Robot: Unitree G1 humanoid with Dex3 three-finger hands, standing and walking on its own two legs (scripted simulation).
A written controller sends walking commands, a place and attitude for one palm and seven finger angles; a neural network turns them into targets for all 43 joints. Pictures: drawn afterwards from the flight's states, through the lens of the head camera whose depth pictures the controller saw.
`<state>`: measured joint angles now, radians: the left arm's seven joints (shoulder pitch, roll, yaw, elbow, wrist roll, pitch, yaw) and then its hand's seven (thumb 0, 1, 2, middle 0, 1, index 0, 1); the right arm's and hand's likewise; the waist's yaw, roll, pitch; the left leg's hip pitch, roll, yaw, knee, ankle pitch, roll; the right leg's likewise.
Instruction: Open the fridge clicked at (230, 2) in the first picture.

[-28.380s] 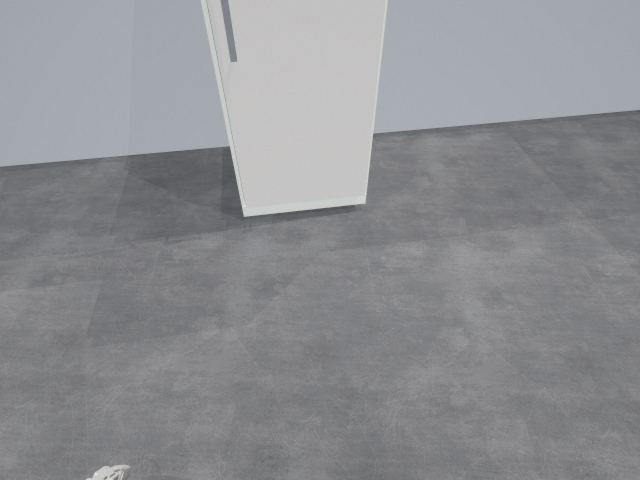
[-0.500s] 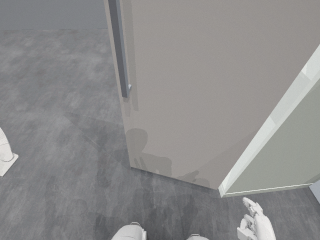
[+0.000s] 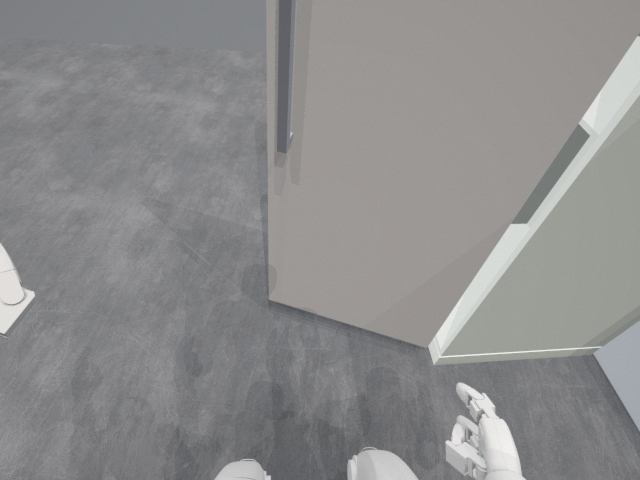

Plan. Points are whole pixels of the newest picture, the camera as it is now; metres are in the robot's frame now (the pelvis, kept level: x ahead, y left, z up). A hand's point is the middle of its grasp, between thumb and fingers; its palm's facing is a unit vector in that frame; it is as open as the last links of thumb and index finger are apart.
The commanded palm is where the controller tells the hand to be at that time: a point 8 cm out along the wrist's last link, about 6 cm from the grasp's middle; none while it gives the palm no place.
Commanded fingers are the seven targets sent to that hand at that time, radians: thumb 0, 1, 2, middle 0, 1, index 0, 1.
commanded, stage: stop stepping back and stand still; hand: left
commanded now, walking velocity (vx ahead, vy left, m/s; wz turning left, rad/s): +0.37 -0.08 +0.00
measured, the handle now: (290, 42) +0.72 +0.14 +0.20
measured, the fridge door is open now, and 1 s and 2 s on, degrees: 68 68 68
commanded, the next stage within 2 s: let the arm hang, fingers relaxed in 0.90 s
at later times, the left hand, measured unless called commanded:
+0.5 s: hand out of the picture +0.14 +0.26 +0.19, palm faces +0.37 -0.84 -0.39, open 7.4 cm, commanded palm +0.08 +0.31 +0.20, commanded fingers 0.00 0.90 0.90 -0.20 -0.30 -0.20 -0.30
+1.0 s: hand out of the picture +0.14 +0.28 +0.19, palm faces +0.38 -0.83 -0.40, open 7.4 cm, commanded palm none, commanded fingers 0.00 0.90 0.90 -0.20 -0.30 -0.20 -0.30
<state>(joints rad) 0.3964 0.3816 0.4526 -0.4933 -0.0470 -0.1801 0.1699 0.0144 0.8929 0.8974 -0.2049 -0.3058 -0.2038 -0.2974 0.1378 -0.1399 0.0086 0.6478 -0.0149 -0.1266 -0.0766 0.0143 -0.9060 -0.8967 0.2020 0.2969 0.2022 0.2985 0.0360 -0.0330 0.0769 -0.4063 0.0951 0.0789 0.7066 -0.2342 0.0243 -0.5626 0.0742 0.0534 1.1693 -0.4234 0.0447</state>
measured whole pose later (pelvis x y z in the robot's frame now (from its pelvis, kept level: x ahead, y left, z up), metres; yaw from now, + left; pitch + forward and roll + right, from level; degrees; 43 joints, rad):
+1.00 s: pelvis -0.08 +0.04 +0.01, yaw -7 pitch -2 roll -1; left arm 0.51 0.39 0.40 -0.49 -0.05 -0.18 0.17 0.01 0.89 0.90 -0.21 -0.31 -0.21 -0.30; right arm 0.23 -0.20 0.03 0.65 -0.01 -0.12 -0.07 0.01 -0.90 -0.90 0.20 0.30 0.20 0.30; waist 0.02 0.01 0.01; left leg -0.30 0.04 0.06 0.57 -0.24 0.01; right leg -0.22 0.03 -0.07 0.56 -0.30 -0.05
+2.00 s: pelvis -0.05 +0.06 +0.03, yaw -7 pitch -1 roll +0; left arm 0.19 0.18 -0.01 1.14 0.02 -0.01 0.03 0.01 0.92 0.90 -0.20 -0.30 -0.20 -0.30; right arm 0.19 -0.16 -0.01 1.15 -0.02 0.00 -0.03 0.01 -0.92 -0.90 0.20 0.30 0.20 0.30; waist -0.01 -0.01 0.04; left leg -0.19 -0.01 0.08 0.39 -0.19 0.04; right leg -0.12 0.00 0.03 0.38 -0.25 0.01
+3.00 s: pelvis -0.04 +0.07 +0.03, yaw -7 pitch -1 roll +0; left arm 0.23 0.16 -0.01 1.16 0.02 -0.01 0.03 0.00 0.91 0.90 -0.20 -0.30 -0.20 -0.30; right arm 0.22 -0.15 -0.01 1.16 -0.01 -0.01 -0.03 0.01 -0.91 -0.90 0.20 0.30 0.20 0.30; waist -0.01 -0.01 0.05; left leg -0.17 -0.02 0.09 0.37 -0.19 0.05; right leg -0.11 -0.01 0.04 0.37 -0.25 0.02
